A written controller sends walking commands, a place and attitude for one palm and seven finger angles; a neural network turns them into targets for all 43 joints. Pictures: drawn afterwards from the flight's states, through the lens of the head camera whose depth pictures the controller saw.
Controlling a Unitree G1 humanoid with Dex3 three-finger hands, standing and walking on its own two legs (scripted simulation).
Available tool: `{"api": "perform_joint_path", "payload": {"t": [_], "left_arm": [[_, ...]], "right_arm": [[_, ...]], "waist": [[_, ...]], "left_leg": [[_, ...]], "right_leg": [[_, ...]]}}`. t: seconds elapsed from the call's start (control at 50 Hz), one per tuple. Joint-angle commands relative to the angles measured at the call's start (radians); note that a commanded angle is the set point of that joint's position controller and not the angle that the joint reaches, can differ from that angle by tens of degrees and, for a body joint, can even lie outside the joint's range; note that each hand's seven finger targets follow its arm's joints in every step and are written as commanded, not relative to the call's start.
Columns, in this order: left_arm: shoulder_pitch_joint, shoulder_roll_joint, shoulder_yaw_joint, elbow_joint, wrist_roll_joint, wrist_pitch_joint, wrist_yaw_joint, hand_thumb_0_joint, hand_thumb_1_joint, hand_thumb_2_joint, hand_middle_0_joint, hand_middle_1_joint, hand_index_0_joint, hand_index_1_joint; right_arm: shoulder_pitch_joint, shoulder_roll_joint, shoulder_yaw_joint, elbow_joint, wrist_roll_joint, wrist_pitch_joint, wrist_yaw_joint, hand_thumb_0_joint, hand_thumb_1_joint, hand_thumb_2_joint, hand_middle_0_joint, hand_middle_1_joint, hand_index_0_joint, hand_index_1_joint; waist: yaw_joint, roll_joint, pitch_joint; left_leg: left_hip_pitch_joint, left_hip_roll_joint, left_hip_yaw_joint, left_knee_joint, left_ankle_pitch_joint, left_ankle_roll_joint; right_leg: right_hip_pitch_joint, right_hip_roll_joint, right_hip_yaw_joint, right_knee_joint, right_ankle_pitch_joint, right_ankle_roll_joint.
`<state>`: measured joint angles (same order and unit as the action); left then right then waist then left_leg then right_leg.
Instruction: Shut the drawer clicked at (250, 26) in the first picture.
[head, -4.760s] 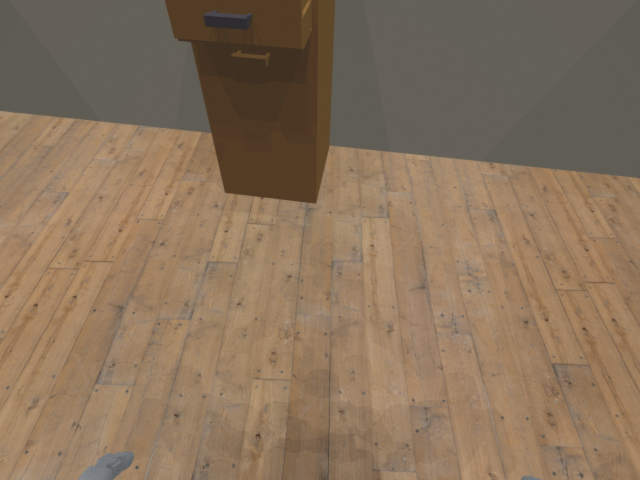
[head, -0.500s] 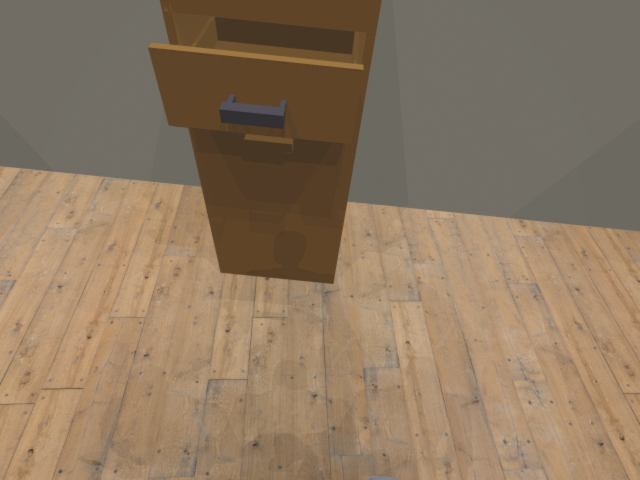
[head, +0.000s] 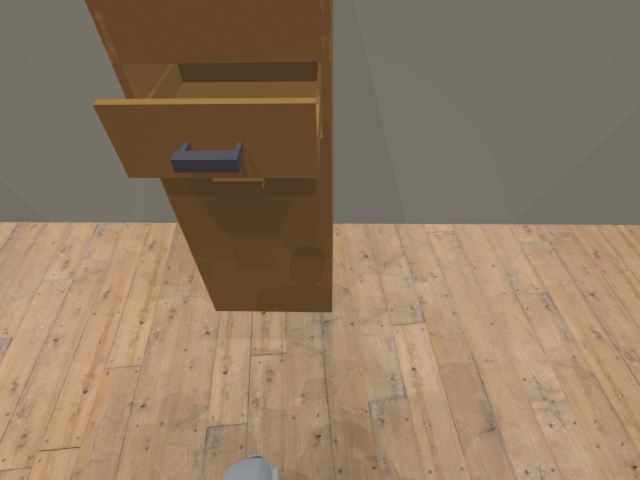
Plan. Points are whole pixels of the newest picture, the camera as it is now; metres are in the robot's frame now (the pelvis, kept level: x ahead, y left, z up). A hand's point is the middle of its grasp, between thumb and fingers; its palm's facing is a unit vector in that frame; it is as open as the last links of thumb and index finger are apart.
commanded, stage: take the last steps up to it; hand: left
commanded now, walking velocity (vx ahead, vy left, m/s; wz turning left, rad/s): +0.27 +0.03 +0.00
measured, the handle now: (209, 154) +0.63 +0.23 +0.06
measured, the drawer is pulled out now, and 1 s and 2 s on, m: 0.15 0.15 0.15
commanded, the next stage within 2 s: come to a stop and stand still in 0.34 s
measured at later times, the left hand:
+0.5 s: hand (178, 450) +0.20 +0.24 -0.17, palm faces +0.03 -0.98 -0.20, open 7.3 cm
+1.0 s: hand (171, 442) +0.22 +0.26 -0.19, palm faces +0.07 -0.98 -0.20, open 7.3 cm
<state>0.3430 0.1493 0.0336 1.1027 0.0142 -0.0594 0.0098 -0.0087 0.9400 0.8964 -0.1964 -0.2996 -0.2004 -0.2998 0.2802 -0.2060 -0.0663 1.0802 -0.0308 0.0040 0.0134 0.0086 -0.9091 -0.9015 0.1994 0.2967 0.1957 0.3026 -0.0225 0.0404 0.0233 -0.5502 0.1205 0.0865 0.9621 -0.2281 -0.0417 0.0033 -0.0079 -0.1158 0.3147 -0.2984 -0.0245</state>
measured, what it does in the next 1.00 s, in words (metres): walks ahead: left foot, then right foot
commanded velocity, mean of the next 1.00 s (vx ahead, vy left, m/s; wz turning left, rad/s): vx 0.01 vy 0.01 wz -0.01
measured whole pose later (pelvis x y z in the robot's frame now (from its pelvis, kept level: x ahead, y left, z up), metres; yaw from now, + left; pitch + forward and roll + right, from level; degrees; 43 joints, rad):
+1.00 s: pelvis +0.14 +0.07 -0.02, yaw +1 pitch -1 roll +0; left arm 0.14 0.18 0.05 1.01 0.02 0.04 0.03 0.00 0.91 0.90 -0.20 -0.30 -0.20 -0.30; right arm 0.20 -0.19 -0.06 1.02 -0.01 0.02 -0.02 0.00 -0.91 -0.90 0.20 0.30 0.20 0.30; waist 0.00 -0.03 0.08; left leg -0.22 0.01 0.06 0.57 -0.33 -0.03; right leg -0.39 -0.10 -0.08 0.56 -0.17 0.03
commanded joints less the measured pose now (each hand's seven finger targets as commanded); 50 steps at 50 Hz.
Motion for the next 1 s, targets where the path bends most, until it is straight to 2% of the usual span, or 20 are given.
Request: {"api": "perform_joint_path", "payload": {"t": [0.0, 0.08, 0.12, 0.14, 0.16, 0.18, 0.2, 0.24, 0.32, 0.4, 0.46, 0.54, 0.58, 0.64, 0.72, 0.82, 0.92, 0.94, 0.96, 0.98], "left_arm": [[0.065, 0.14, 0.02, -0.012, 0.007, -0.022, 0.011, 0.0, 0.9, 0.9, -0.2, -0.3, -0.2, -0.3], [0.091, 0.162, 0.026, 0.009, 0.014, -0.014, 0.016, 0.0, 0.9, 0.9, -0.2, -0.3, -0.2, -0.3], [0.081, 0.167, 0.03, 0.014, 0.012, -0.01, 0.016, 0.0, 0.9, 0.9, -0.2, -0.3, -0.2, -0.3], [0.087, 0.15, 0.027, 0.012, 0.006, -0.007, 0.014, 0.0, 0.9, 0.9, -0.2, -0.3, -0.2, -0.3], [0.154, 0.095, 0.024, 0.004, -0.008, -0.002, 0.007, 0.0, 0.9, 0.9, -0.2, -0.3, -0.2, -0.3], [0.146, 0.072, 0.013, -0.025, -0.011, -0.003, 0.003, 0.0, 0.9, 0.9, -0.2, -0.3, -0.2, -0.3], [0.098, 0.089, 0.021, -0.037, -0.006, 0.0, 0.007, 0.0, 0.9, 0.9, -0.2, -0.3, -0.2, -0.3], [0.019, 0.063, 0.018, -0.039, 0.0, 0.006, -0.002, 0.0, 0.9, 0.9, -0.2, -0.3, -0.2, -0.3], [0.09, 0.019, 0.018, -0.014, 0.008, 0.04, -0.008, 0.0, 0.9, 0.9, -0.2, -0.3, -0.2, -0.3], [0.038, 0.016, 0.02, -0.053, 0.012, 0.061, -0.008, 0.0, 0.9, 0.9, -0.2, -0.3, -0.2, -0.3], [-0.028, 0.011, 0.012, -0.076, 0.01, 0.06, 0.001, 0.0, 0.9, 0.9, -0.2, -0.3, -0.2, -0.3], [0.018, 0.051, 0.007, -0.054, 0.007, 0.05, 0.017, 0.0, 0.9, 0.9, -0.2, -0.3, -0.2, -0.3], [-0.016, 0.144, 0.011, -0.063, 0.008, 0.035, 0.027, 0.0, 0.9, 0.9, -0.2, -0.3, -0.2, -0.3], [-0.071, 0.19, 0.027, -0.084, 0.0, 0.043, 0.034, 0.0, 0.9, 0.9, -0.2, -0.3, -0.2, -0.3], [-0.085, 0.187, 0.047, -0.099, 0.009, 0.06, 0.049, 0.0, 0.9, 0.9, -0.2, -0.3, -0.2, -0.3], [-0.147, 0.204, 0.065, -0.14, 0.019, 0.071, 0.049, 0.0, 0.9, 0.9, -0.2, -0.3, -0.2, -0.3], [-0.184, 0.196, 0.061, -0.14, 0.015, 0.084, 0.037, 0.0, 0.9, 0.9, -0.2, -0.3, -0.2, -0.3], [-0.186, 0.16, 0.049, -0.145, 0.006, 0.09, 0.033, 0.0, 0.9, 0.9, -0.2, -0.3, -0.2, -0.3], [-0.171, 0.097, 0.035, -0.155, -0.004, 0.097, 0.026, 0.0, 0.9, 0.9, -0.2, -0.3, -0.2, -0.3], [-0.189, 0.068, 0.027, -0.158, -0.003, 0.1, 0.025, 0.0, 0.9, 0.9, -0.2, -0.3, -0.2, -0.3]], "right_arm": [[-0.102, -0.012, 0.002, -0.09, 0.011, -0.023, 0.018, 0.0, -0.9, -0.9, 0.2, 0.3, 0.2, 0.3], [-0.147, -0.011, 0.007, -0.111, 0.014, -0.038, 0.02, 0.0, -0.9, -0.9, 0.2, 0.3, 0.2, 0.3], [-0.005, -0.039, -0.001, -0.069, 0.007, -0.049, 0.007, 0.0, -0.9, -0.9, 0.2, 0.3, 0.2, 0.3], [0.14, -0.086, -0.01, -0.027, -0.001, -0.056, -0.003, 0.0, -0.9, -0.9, 0.2, 0.3, 0.2, 0.3], [0.247, -0.197, -0.033, -0.007, -0.013, -0.066, -0.018, 0.0, -0.9, -0.9, 0.2, 0.3, 0.2, 0.3], [0.296, -0.247, -0.036, 0.001, 0.005, -0.059, -0.027, 0.0, -0.9, -0.9, 0.2, 0.3, 0.2, 0.3], [0.226, -0.226, -0.03, -0.014, 0.012, -0.05, -0.031, 0.0, -0.9, -0.9, 0.2, 0.3, 0.2, 0.3], [0.077, -0.127, -0.01, -0.051, 0.011, -0.06, -0.036, 0.0, -0.9, -0.9, 0.2, 0.3, 0.2, 0.3], [-0.002, -0.045, 0.02, -0.054, 0.017, -0.079, -0.04, 0.0, -0.9, -0.9, 0.2, 0.3, 0.2, 0.3], [-0.003, -0.06, 0.009, -0.062, 0.011, -0.066, -0.036, 0.0, -0.9, -0.9, 0.2, 0.3, 0.2, 0.3], [0.003, -0.055, 0.012, -0.052, 0.007, -0.056, -0.04, 0.0, -0.9, -0.9, 0.2, 0.3, 0.2, 0.3], [0.001, -0.042, 0.02, -0.026, 0.016, -0.04, -0.046, 0.0, -0.9, -0.9, 0.2, 0.3, 0.2, 0.3], [0.053, 0.011, 0.027, -0.016, 0.031, -0.029, -0.039, 0.0, -0.9, -0.9, 0.2, 0.3, 0.2, 0.3], [0.098, 0.011, 0.016, 0.006, 0.026, 0.009, -0.039, 0.0, -0.9, -0.9, 0.2, 0.3, 0.2, 0.3], [0.044, -0.007, -0.002, -0.029, 0.026, 0.033, -0.047, 0.0, -0.9, -0.9, 0.2, 0.3, 0.2, 0.3], [0.018, -0.003, -0.008, -0.062, 0.028, 0.041, -0.039, 0.0, -0.9, -0.9, 0.2, 0.3, 0.2, 0.3], [0.109, 0.008, -0.001, -0.044, 0.024, 0.019, -0.032, 0.0, -0.9, -0.9, 0.2, 0.3, 0.2, 0.3], [0.132, -0.023, 0.0, -0.038, 0.022, 0.008, -0.033, 0.0, -0.9, -0.9, 0.2, 0.3, 0.2, 0.3], [0.11, -0.088, -0.01, -0.052, 0.01, -0.004, -0.035, 0.0, -0.9, -0.9, 0.2, 0.3, 0.2, 0.3], [0.031, -0.137, -0.011, -0.086, 0.003, -0.001, -0.039, 0.0, -0.9, -0.9, 0.2, 0.3, 0.2, 0.3]], "waist": [[0.029, -0.176, 0.136], [0.039, -0.179, 0.126], [-0.028, -0.135, 0.045], [-0.083, -0.049, -0.048], [-0.095, 0.195, -0.19], [-0.093, 0.306, -0.245], [-0.074, 0.16, -0.169], [-0.034, 0.048, -0.018], [0.049, 0.048, 0.01], [0.047, 0.052, 0.05], [0.037, 0.03, 0.053], [0.069, -0.022, 0.0], [0.023, -0.172, -0.022], [0.005, -0.237, -0.061], [0.048, -0.202, -0.077], [0.048, -0.18, -0.124], [-0.002, -0.239, -0.131], [-0.012, -0.132, -0.115], [-0.008, 0.123, -0.071], [-0.003, 0.244, 0.015]], "left_leg": [[-0.065, 0.009, 0.012, -0.129, 0.055, 0.011], [0.071, -0.028, 0.03, -0.276, 0.01, 0.048], [0.301, -0.085, 0.058, -0.38, 0.047, 0.069], [0.496, -0.073, 0.029, -0.444, 0.111, 0.077], [0.718, 0.175, -0.273, -0.498, 0.206, 0.156], [0.771, 0.327, -0.507, -0.624, 0.298, 0.241], [0.667, 0.339, -0.474, -0.659, 0.205, 0.275], [0.447, 0.27, -0.356, -0.711, 0.109, 0.243], [0.267, 0.161, -0.123, -0.748, 0.228, 0.193], [0.224, 0.157, -0.115, -0.798, 0.045, 0.22], [0.248, 0.162, -0.121, -0.759, 0.14, 0.224], [0.272, 0.087, -0.057, -0.577, 0.241, 0.133], [0.241, -0.027, -0.009, -0.507, -0.034, 0.047], [0.3, -0.063, 0.014, -0.382, -0.127, 0.017], [0.17, -0.085, -0.054, -0.046, -0.335, 0.01], [0.174, -0.086, -0.08, -0.059, -0.303, -0.004], [0.415, -0.108, -0.017, -0.491, -0.038, 0.006], [0.487, -0.069, -0.055, -0.585, -0.005, 0.016], [0.431, 0.101, -0.291, -0.728, -0.104, 0.062], [0.26, 0.222, -0.419, -0.832, -0.189, 0.118]], "right_leg": [[-0.074, -0.254, 0.122, -0.133, 0.359, -0.12], [-0.068, -0.265, 0.12, -0.057, 0.451, -0.106], [-0.104, -0.227, 0.073, 0.144, 0.573, -0.08], [-0.16, -0.174, 0.042, 0.352, 0.51, -0.052], [-0.356, -0.043, -0.031, 0.637, 0.121, -0.002], [-0.496, 0.028, 0.034, 0.893, -0.299, 0.003], [-0.53, -0.029, 0.103, 0.981, -0.286, -0.02], [-0.575, -0.094, 0.116, 1.004, -0.128, -0.008], [-0.42, -0.108, 0.092, 0.816, -0.031, 0.019], [-0.412, -0.114, 0.073, 0.62, -0.008, 0.03], [-0.366, -0.101, 0.074, 0.459, 0.007, 0.04], [-0.166, -0.075, 0.065, 0.132, 0.211, 0.051], [-0.144, -0.247, 0.267, 0.087, 0.553, -0.021], [-0.173, -0.312, 0.274, 0.088, 0.738, -0.112], [-0.106, -0.373, 0.287, 0.079, 0.918, -0.201], [-0.097, -0.347, 0.229, 0.074, 0.743, -0.186], [-0.252, -0.248, 0.191, 0.094, 0.246, -0.075], [-0.343, -0.186, 0.154, 0.149, 0.065, -0.028], [-0.446, -0.082, 0.085, 0.283, -0.099, 0.032], [-0.447, -0.036, 0.083, 0.38, -0.183, 0.052]]}}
